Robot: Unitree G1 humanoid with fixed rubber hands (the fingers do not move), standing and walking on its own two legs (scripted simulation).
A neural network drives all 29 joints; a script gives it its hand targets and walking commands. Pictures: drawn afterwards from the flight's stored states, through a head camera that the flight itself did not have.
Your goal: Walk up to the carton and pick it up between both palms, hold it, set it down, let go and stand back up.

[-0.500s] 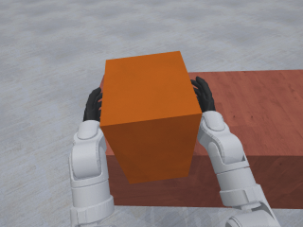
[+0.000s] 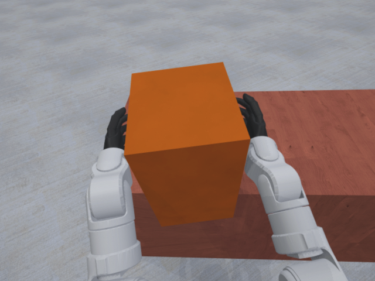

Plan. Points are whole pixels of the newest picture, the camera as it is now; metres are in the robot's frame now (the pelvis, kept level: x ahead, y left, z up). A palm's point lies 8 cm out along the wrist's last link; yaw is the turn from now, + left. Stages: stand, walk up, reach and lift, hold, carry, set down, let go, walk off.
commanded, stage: hold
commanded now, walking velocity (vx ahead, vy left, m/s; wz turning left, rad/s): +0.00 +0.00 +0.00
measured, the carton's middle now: (188, 154) +0.36 +0.00 +0.11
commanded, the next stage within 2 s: none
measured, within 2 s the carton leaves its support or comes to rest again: neither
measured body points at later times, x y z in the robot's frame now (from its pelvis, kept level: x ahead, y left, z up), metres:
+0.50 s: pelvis +0.00 +0.00 +0.00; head +0.00 -0.01 +0.45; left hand +0.35 +0.13 +0.17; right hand +0.37 -0.13 +0.16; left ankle -0.02 +0.11 -0.76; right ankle +0.01 -0.11 -0.76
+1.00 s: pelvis +0.00 +0.00 +0.00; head -0.01 -0.01 +0.45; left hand +0.35 +0.13 +0.16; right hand +0.37 -0.13 +0.15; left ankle -0.02 +0.11 -0.76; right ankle +0.01 -0.11 -0.76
